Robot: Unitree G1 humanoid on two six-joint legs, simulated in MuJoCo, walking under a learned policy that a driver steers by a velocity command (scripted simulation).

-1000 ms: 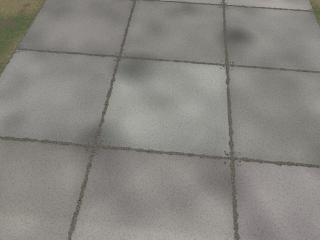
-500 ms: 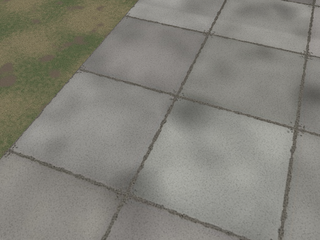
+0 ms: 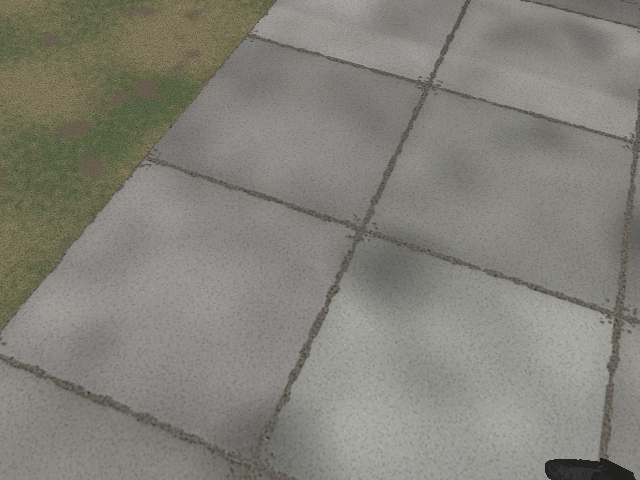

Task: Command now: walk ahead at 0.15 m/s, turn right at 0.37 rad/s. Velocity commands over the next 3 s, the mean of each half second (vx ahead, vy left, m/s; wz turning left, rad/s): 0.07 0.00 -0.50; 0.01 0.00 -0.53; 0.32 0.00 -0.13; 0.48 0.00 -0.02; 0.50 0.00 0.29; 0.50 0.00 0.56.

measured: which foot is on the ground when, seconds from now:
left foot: down 0.00-0.30, up 0.32-0.76, down 0.78-1.00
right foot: up 0.00-0.28, down 0.30-0.78, up 0.80-1.00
